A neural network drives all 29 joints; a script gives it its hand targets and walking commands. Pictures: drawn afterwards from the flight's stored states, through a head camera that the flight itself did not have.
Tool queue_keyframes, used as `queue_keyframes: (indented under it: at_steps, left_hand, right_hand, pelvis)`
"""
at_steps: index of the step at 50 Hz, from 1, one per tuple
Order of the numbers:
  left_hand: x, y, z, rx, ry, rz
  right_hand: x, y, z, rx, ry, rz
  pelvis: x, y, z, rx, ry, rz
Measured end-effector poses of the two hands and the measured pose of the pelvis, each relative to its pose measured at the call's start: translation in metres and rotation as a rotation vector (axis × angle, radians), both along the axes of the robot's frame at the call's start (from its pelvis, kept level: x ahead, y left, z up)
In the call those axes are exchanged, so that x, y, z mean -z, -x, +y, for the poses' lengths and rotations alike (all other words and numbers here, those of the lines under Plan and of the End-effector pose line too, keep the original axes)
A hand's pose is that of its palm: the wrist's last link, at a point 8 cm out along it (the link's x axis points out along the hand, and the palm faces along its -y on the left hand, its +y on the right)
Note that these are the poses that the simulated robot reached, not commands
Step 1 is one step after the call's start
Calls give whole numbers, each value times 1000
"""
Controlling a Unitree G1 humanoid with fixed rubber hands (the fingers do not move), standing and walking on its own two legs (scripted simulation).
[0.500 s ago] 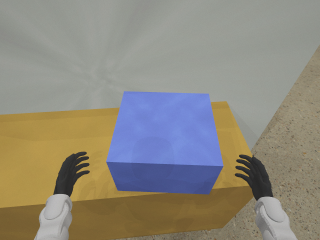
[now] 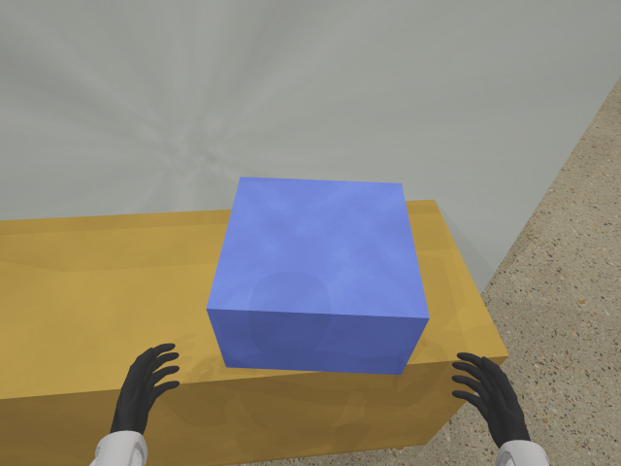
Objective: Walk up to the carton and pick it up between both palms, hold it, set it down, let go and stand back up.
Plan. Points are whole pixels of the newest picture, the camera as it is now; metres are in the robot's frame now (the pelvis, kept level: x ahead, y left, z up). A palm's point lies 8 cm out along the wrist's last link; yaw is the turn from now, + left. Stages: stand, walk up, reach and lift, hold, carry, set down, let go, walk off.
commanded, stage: set down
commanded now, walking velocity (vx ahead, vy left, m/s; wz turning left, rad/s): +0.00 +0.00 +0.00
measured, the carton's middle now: (317, 271) +0.47 +0.01 -0.07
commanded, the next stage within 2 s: let go in 0.76 s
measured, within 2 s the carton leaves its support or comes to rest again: neither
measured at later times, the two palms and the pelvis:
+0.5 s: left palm (136, 431) +0.20 +0.24 -0.04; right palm (498, 422) +0.21 -0.21 -0.04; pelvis +0.02 -0.01 +0.01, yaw +0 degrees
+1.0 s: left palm (153, 443) +0.19 +0.23 -0.06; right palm (508, 437) +0.19 -0.23 -0.05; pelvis +0.03 -0.01 +0.01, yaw +0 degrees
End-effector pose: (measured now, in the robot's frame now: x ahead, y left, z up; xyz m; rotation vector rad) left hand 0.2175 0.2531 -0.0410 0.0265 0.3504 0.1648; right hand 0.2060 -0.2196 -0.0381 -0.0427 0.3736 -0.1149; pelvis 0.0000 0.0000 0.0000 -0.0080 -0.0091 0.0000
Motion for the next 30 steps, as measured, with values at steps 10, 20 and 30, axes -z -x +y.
queue_keyframes:
  at_steps: [10, 20, 30]
  left_hand:
    - [0, 12, -4, -6, -11, 69]
    - [0, 23, -7, -16, -20, 117]
    - [0, 14, -12, 4, -33, 140]
  right_hand:
    - [-2, 1, 5, -16, -8, 37]
    - [-1, 3, 9, -25, 0, 64]
    - [-2, -5, 6, -26, 22, 73]
  pelvis:
    - [-5, -5, -4, -6, -8, -40]
    - [-10, -15, -7, -5, -13, -57]
    - [-11, -24, -7, 2, -10, -59]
